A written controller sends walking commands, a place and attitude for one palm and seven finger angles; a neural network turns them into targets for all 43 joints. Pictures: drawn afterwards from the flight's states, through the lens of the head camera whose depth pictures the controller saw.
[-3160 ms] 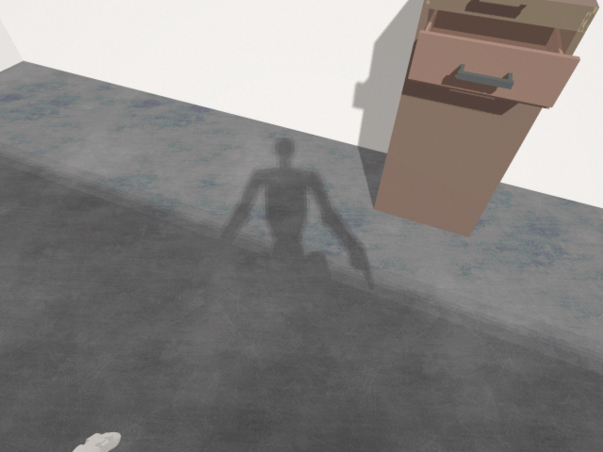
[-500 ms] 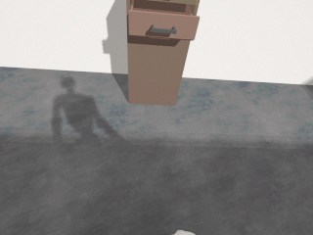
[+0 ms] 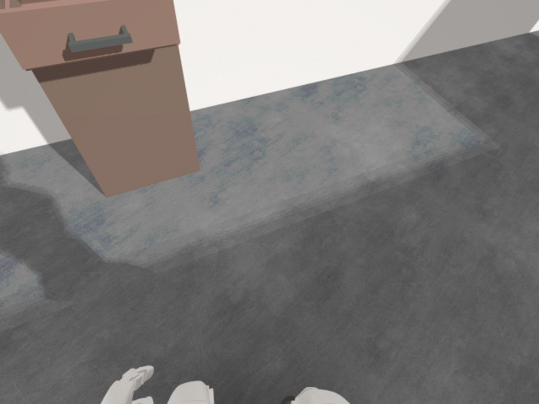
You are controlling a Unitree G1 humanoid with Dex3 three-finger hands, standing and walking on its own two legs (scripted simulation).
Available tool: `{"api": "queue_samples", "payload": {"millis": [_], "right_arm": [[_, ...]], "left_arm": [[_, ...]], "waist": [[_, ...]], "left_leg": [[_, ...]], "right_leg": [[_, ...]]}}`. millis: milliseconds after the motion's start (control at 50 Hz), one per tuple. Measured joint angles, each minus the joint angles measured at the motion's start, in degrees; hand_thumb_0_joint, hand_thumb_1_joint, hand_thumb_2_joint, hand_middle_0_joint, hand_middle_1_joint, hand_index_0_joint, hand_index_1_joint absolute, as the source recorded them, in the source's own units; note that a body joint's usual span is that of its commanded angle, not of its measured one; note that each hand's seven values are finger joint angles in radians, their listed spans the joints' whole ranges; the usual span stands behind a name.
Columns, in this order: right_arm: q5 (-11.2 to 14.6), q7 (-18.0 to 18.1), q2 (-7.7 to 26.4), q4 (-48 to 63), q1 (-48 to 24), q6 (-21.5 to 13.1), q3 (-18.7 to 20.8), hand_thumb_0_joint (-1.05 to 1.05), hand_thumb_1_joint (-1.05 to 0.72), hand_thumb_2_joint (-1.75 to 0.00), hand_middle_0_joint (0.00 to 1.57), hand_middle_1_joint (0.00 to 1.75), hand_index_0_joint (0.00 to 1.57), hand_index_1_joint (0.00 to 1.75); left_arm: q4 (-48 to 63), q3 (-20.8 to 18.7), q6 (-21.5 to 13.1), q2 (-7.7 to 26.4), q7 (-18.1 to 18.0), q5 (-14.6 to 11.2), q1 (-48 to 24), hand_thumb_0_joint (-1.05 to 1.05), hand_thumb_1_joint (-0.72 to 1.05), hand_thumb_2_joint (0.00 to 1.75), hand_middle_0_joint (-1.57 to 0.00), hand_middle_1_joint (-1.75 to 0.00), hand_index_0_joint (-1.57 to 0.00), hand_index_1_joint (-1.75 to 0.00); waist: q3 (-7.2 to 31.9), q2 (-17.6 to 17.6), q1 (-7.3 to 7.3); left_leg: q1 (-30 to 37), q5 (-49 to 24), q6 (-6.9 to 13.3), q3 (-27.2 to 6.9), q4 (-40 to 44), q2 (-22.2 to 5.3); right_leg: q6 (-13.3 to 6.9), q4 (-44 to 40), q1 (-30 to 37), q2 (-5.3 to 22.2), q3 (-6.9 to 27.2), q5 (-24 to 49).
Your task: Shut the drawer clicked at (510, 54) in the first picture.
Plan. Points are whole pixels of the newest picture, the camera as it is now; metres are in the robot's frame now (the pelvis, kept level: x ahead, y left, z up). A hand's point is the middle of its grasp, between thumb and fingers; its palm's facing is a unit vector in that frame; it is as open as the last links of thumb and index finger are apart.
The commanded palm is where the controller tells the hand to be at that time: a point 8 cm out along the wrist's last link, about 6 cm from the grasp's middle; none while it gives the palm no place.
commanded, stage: walk to a spot facing it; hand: left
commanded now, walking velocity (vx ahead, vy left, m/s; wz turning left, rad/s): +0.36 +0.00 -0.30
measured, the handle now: (100, 38) +0.88 +0.40 +0.05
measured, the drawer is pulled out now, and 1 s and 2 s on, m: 0.18 0.18 0.18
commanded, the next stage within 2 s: turn to face it in 0.62 s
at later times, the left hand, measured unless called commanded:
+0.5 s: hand (140, 310) +0.29 +0.23 -0.16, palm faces -0.17 -0.98 -0.13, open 7.4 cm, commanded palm none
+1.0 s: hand (224, 202) +0.54 +0.10 -0.15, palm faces -0.37 -0.91 -0.19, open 7.4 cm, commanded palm none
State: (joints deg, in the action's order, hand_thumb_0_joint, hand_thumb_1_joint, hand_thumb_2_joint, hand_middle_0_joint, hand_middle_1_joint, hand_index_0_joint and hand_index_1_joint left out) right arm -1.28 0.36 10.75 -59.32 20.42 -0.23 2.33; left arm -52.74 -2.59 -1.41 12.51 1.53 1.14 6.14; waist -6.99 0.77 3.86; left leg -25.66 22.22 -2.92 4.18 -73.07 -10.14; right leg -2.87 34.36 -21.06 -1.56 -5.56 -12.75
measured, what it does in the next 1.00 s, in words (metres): walks ahead, turning right: left foot, then right foot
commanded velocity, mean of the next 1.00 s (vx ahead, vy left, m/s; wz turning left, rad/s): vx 0.15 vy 0.00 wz -0.18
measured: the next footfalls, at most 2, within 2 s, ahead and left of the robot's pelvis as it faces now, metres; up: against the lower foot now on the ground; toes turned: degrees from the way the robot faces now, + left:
left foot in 0.22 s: +0.21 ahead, +0.14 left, +0.00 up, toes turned +5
right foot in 0.74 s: +0.41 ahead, -0.12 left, +0.00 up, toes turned -31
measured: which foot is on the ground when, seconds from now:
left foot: up 0.00-0.20, down 0.22-0.72, up 0.74-1.00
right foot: down 0.00-0.22, up 0.24-0.72, down 0.74-1.00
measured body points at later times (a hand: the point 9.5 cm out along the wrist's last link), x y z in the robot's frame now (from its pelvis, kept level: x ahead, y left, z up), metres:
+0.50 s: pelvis +0.21 +0.06 +0.02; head +0.23 +0.09 +0.47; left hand +0.30 +0.29 -0.14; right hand +0.15 -0.18 -0.11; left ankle +0.17 +0.14 -0.72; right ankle +0.21 -0.11 -0.62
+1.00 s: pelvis +0.36 -0.02 +0.01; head +0.38 -0.03 +0.46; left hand +0.56 +0.14 -0.13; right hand +0.30 -0.24 -0.15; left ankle +0.41 +0.12 -0.67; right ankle +0.37 -0.10 -0.72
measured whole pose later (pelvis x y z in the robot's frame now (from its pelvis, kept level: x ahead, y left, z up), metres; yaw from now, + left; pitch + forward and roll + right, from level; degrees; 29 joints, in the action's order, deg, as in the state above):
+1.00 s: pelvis +0.36 -0.02 +0.01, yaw -20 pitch +0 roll -1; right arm -1.2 1.4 8.8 -57.8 14.7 1.6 2.1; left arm -56.6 -1.3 -0.7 8.6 -0.9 1.2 5.8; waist -2.4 -1.7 3.7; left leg -27.7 22.6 -2.8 2.8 -58.9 -7.4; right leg -4.4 30.1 -16.6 0.3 -11.9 -13.3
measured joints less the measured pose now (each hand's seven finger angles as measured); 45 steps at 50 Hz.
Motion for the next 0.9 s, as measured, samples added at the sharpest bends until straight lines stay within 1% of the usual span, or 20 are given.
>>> {"api": "queue_samples", "payload": {"millis": [60, 100, 160, 220, 260, 300, 320, 360, 420, 500, 580, 660, 700, 720, 740, 760, 800, 820, 860, 900], "right_arm": [[-0.39, -0.31, 0.13, 3.06, -3.91, -0.36, 0.27, 0.00, -0.91, -0.89, 0.20, 0.30, 0.20, 0.29], [-0.47, -0.66, -0.07, 4.60, -5.76, -0.77, 0.33, 0.00, -0.91, -0.89, 0.20, 0.30, 0.20, 0.29], [-0.42, -1.17, -0.45, 5.84, -7.72, -1.39, 0.25, 0.00, -0.91, -0.89, 0.20, 0.30, 0.20, 0.29], [-0.30, -1.24, -0.44, 6.66, -8.20, -2.61, 0.04, 0.00, -0.91, -0.89, 0.20, 0.30, 0.20, 0.29], [-0.76, -0.92, -1.01, 6.83, -8.47, -3.54, -0.25, 0.00, -0.91, -0.89, 0.20, 0.30, 0.20, 0.29], [-0.96, -0.52, -1.59, 6.72, -7.81, -4.08, -0.71, 0.00, -0.91, -0.89, 0.20, 0.30, 0.20, 0.29], [-0.92, -0.32, -2.00, 6.42, -7.13, -4.17, -0.88, 0.00, -0.91, -0.89, 0.20, 0.30, 0.20, 0.29], [-0.50, 0.47, -2.63, 5.33, -5.67, -4.34, -0.51, -0.01, -0.92, -0.89, 0.20, 0.30, 0.20, 0.30], [-0.22, 1.03, -2.26, 3.50, -3.42, -4.50, -0.06, -0.01, -0.94, -0.89, 0.20, 0.30, 0.21, 0.30], [-0.03, 1.10, -2.45, 1.11, -0.22, -4.35, -0.23, -0.01, -0.94, -0.89, 0.20, 0.30, 0.20, 0.30], [-0.14, 1.15, -3.19, -0.87, 2.32, -3.65, -0.43, 0.00, -0.92, -0.89, 0.20, 0.30, 0.20, 0.29], [-0.35, 1.05, -3.78, -1.99, 3.87, -2.55, -0.19, 0.00, -0.92, -0.89, 0.20, 0.30, 0.20, 0.29], [-0.19, 0.87, -3.82, -2.45, 4.56, -1.86, 0.17, 0.00, -0.91, -0.89, 0.20, 0.30, 0.20, 0.29], [0.00, 0.73, -3.80, -2.71, 4.97, -1.47, 0.33, 0.00, -0.91, -0.89, 0.20, 0.30, 0.20, 0.29], [0.36, 0.49, -3.96, -2.81, 5.74, -1.06, 0.42, 0.00, -0.91, -0.89, 0.20, 0.30, 0.20, 0.29], [0.81, 0.37, -3.85, -2.93, 5.64, -0.59, 0.45, 0.00, -0.91, -0.89, 0.20, 0.30, 0.20, 0.30], [1.18, 0.79, -3.07, -2.77, 2.85, 0.43, 0.51, 0.00, -0.91, -0.89, 0.20, 0.30, 0.20, 0.29], [1.09, 0.97, -2.83, -2.41, 1.30, 0.72, 0.47, 0.00, -0.91, -0.89, 0.20, 0.30, 0.20, 0.29], [0.67, 1.18, -2.43, -1.38, -1.54, 0.90, 0.30, 0.00, -0.91, -0.89, 0.20, 0.30, 0.20, 0.29], [0.39, 1.27, -2.22, -0.06, -3.60, 0.93, 0.03, 0.00, -0.91, -0.89, 0.20, 0.30, 0.20, 0.29]], "left_arm": [[-1.99, -0.29, 0.19, -0.51, -0.53, 0.38, 2.69, 0.00, 0.91, 0.90, -0.20, -0.30, -0.20, -0.30], [-3.00, -0.56, 0.20, -0.19, -0.55, 0.59, 4.19, 0.00, 0.92, 0.90, -0.21, -0.30, -0.20, -0.30], [-3.80, -0.80, 0.24, 0.40, -0.28, 0.75, 6.28, 0.00, 0.92, 0.90, -0.21, -0.30, -0.20, -0.30], [-4.04, -1.19, 0.60, 0.73, -0.19, 0.58, 8.84, 0.00, 0.91, 0.90, -0.21, -0.30, -0.20, -0.30], [-4.42, -1.71, 1.33, 1.19, -0.18, 0.34, 10.10, 0.00, 0.91, 0.90, -0.20, -0.30, -0.20, -0.30], [-5.26, -2.15, 2.02, 1.25, -0.04, 0.61, 10.56, 0.00, 0.91, 0.90, -0.20, -0.30, -0.20, -0.30], [-5.49, -2.41, 2.20, 1.31, 0.23, 0.76, 10.50, 0.01, 0.91, 0.90, -0.20, -0.30, -0.20, -0.30], [-5.31, -2.87, 2.26, 1.27, 0.67, 0.99, 10.27, 0.01, 0.91, 0.90, -0.20, -0.30, -0.20, -0.30], [-4.47, -3.23, 2.51, 0.73, 0.86, 1.15, 9.93, 0.01, 0.91, 0.90, -0.20, -0.30, -0.19, -0.30], [-3.95, -3.29, 3.15, 0.00, 1.05, 1.21, 8.61, 0.01, 0.91, 0.90, -0.20, -0.30, -0.19, -0.30], [-4.15, -2.85, 3.75, -0.88, 1.26, 1.10, 6.13, 0.01, 0.91, 0.90, -0.20, -0.30, -0.19, -0.30], [-3.71, -2.21, 3.50, -1.72, 1.28, 0.90, 2.78, 0.01, 0.91, 0.90, -0.20, -0.30, -0.19, -0.30], [-3.00, -1.88, 2.79, -1.88, 1.25, 0.94, 1.43, 0.01, 0.91, 0.90, -0.20, -0.30, -0.19, -0.30], [-2.57, -1.72, 2.11, -1.80, 1.23, 0.98, 1.11, 0.01, 0.91, 0.90, -0.20, -0.30, -0.19, -0.30], [-2.07, -1.49, 1.17, -1.33, 1.22, 1.04, 1.14, 0.01, 0.91, 0.90, -0.20, -0.30, -0.20, -0.30], [-1.87, -1.43, 0.13, -1.12, 0.81, 0.90, 0.92, 0.00, 0.91, 0.90, -0.20, -0.30, -0.20, -0.30], [-1.79, -1.02, -0.75, -1.31, -0.31, 0.14, 0.11, 0.00, 0.91, 0.90, -0.20, -0.30, -0.20, -0.30], [-1.89, -0.79, -0.73, -1.28, -0.82, -0.03, 0.02, 0.00, 0.91, 0.90, -0.20, -0.30, -0.20, -0.30], [-2.67, -0.33, -0.46, -1.46, -1.81, -0.17, 0.07, 0.00, 0.91, 0.90, -0.20, -0.30, -0.20, -0.30], [-3.68, 0.23, -0.18, -1.94, -2.40, -0.04, 0.15, 0.00, 0.91, 0.90, -0.20, -0.30, -0.20, -0.30]], "waist": [[2.23, -0.27, -0.28], [3.70, -0.27, -0.96], [5.33, 0.00, -2.58], [6.80, 0.07, -3.97], [7.24, 1.24, -4.33], [7.51, 1.25, -4.20], [7.50, 1.33, -4.17], [7.31, 1.60, -4.49], [7.04, 1.74, -4.87], [6.10, 1.90, -4.70], [4.22, 1.70, -3.71], [1.56, 0.83, -2.05], [0.51, 0.17, -1.65], [0.14, 0.02, -1.75], [0.29, 0.65, -1.72], [0.49, 0.84, -2.08], [-0.64, -0.40, -1.85], [-0.75, -0.64, -1.61], [-0.07, -1.26, -1.09], [1.46, -1.93, -0.31]], "left_leg": [[-5.18, -3.48, -0.61, 0.00, 8.56, -0.41], [-5.95, -5.29, -0.81, 0.33, 15.70, -0.13], [-3.73, -6.34, -0.69, 1.02, 25.86, 1.28], [2.47, -7.28, -0.23, 2.50, 36.27, 3.17], [3.75, -6.59, 3.11, 4.48, 34.92, 3.88], [6.01, -4.56, 4.87, 6.22, 35.11, 3.68], [7.74, -4.34, 5.11, 6.98, 36.65, 3.76], [11.56, -5.02, 5.00, 8.69, 40.93, 4.02], [16.46, -5.44, 4.69, 11.18, 46.53, 4.36], [21.36, -4.45, 4.19, 13.95, 50.59, 4.43], [25.40, -2.07, 3.00, 16.62, 51.92, 3.98], [28.11, 2.05, 1.19, 19.23, 49.73, 2.69], [28.49, 5.14, 0.15, 20.42, 45.60, 1.30], [28.00, 6.63, -0.23, 20.77, 41.34, 0.29], [26.07, 7.43, -0.43, 20.19, 34.28, -0.61], [21.87, 8.70, -0.58, 17.00, 23.88, -1.00], [12.95, 9.67, -0.22, 7.11, 6.00, 0.53], [9.32, 8.66, -0.08, 3.68, 0.64, 1.60], [3.69, 5.02, 0.18, -0.26, -2.94, 2.39], [0.08, 2.37, 0.31, -1.95, 0.91, 2.35]], "right_leg": [[0.30, -3.90, 2.85, -0.68, 1.62, 0.50], [0.63, -5.27, 4.45, -0.85, 2.63, 0.00], [1.50, -5.52, 6.69, -0.81, 4.08, -1.96], [2.65, -2.59, 8.13, -0.60, 5.57, -5.92], [1.56, 6.30, 5.55, 0.19, 6.82, -11.92], [1.33, 20.18, 0.32, 0.50, 6.23, -12.63], [1.41, 25.72, -2.18, 1.09, 5.59, -10.62], [1.95, 32.36, -6.55, 2.69, 4.63, -5.47], [3.06, 35.47, -11.68, 4.79, 4.09, 0.03], [4.07, 33.44, -15.80, 6.56, 3.22, 3.30], [4.33, 24.55, -16.07, 6.93, 0.48, 4.19], [2.95, 11.97, -12.87, 4.80, -2.87, 2.07], [1.62, 7.35, -10.30, 2.92, -4.36, 1.58], [0.95, 4.48, -8.07, 2.05, -5.10, 2.41], [-0.38, 1.41, -5.25, 2.06, -5.39, 5.95], [-2.05, 2.66, -5.32, 1.96, -4.95, 3.46], [-3.61, 6.17, -5.38, 1.14, -4.67, -1.05], [-3.71, 6.01, -4.50, 0.86, -4.49, -1.91], [-2.62, 3.24, -1.98, 0.35, -4.31, -1.35], [-2.58, -0.02, 0.28, 0.23, -4.54, -0.54]]}}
